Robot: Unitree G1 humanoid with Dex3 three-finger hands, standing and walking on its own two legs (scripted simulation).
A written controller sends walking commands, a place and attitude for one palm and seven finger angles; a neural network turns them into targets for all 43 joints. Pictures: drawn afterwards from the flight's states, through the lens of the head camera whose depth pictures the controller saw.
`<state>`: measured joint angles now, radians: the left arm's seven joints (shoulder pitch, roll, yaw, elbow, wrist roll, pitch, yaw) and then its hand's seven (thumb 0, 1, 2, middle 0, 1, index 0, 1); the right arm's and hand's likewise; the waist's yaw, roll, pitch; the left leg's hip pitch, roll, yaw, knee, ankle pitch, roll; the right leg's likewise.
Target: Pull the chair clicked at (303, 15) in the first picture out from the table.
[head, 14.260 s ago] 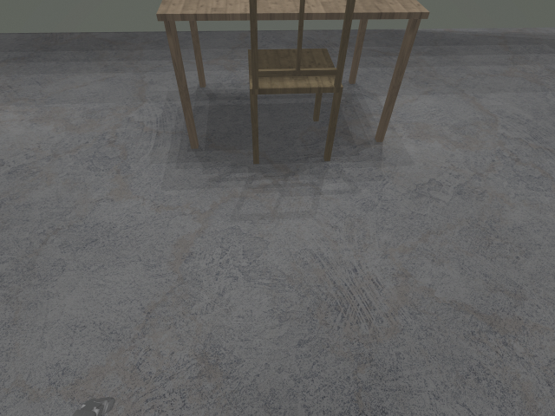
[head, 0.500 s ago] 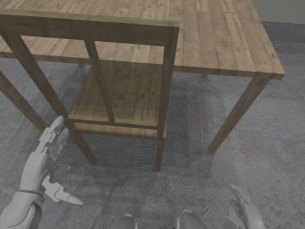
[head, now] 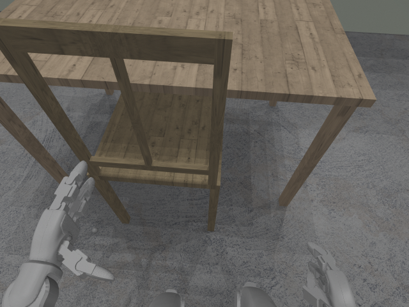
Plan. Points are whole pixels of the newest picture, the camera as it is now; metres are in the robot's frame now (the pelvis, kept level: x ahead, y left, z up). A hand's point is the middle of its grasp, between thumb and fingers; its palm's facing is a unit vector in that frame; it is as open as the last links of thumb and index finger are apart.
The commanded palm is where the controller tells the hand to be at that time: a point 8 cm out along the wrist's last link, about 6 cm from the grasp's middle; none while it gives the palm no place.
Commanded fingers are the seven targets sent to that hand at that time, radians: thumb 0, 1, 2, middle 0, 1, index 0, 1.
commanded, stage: aim the fingers beside a spindle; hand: left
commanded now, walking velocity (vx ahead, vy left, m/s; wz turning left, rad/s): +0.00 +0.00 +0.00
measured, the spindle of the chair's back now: (136, 122) +0.51 +0.19 +0.02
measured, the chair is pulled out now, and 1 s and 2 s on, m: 0.00 0.00 0.00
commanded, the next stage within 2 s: none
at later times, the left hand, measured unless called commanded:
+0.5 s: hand (106, 212) +0.28 +0.20 +0.03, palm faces -0.06 -1.00 -0.06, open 16.9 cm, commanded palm +0.27 +0.26 +0.03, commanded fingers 0.00 -0.50 0.30 -0.06 -0.08 -0.06 -0.08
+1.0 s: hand (122, 194) +0.33 +0.18 +0.01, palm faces -0.09 -1.00 -0.04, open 16.9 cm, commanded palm +0.31 +0.24 +0.01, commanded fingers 0.00 -0.50 0.30 -0.06 -0.08 -0.06 -0.08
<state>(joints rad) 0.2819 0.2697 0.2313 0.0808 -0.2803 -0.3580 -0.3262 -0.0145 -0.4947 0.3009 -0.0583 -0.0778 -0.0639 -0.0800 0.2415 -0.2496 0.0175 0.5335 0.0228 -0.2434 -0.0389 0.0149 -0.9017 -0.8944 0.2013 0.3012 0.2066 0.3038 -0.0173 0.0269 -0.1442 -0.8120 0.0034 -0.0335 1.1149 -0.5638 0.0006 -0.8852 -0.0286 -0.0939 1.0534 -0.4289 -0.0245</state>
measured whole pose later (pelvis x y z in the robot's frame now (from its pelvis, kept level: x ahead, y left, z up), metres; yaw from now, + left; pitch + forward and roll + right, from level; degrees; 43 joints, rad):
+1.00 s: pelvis -0.01 +0.01 -0.02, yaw -1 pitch +21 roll -1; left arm -0.10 0.27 0.22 0.35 -0.22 -0.36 -0.30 -0.01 -0.50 0.30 -0.06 -0.08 -0.06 -0.08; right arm 0.24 -0.26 0.02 0.55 0.00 -0.19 -0.02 0.01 -0.90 -0.89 0.20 0.30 0.21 0.30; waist -0.04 0.02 -0.16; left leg -1.00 0.00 -0.01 1.23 -0.59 0.01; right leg -1.08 -0.04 -0.07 1.16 -0.45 -0.02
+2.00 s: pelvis -0.01 +0.01 -0.04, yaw -1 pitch +24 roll -1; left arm -0.30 0.28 0.27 0.56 -0.18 -0.41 -0.26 -0.01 -0.49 0.30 -0.06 -0.08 -0.06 -0.08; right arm 0.24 -0.26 0.01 0.56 -0.01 -0.11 0.00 0.01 -0.90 -0.89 0.20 0.30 0.21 0.30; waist -0.07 0.01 -0.16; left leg -1.09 0.00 0.00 1.28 -0.61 0.01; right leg -1.18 -0.03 -0.06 1.22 -0.45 -0.02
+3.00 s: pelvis -0.02 +0.00 -0.04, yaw -1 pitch +25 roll -1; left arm -0.57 0.35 0.32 0.82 -0.14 -0.43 -0.26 -0.01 -0.50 0.30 -0.06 -0.08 -0.06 -0.08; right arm 0.29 -0.28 0.02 0.60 -0.02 -0.08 0.01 0.01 -0.90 -0.89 0.20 0.30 0.21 0.30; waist -0.11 0.02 -0.16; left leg -1.14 0.00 -0.01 1.30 -0.59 0.01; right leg -1.23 -0.03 -0.06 1.23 -0.44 -0.02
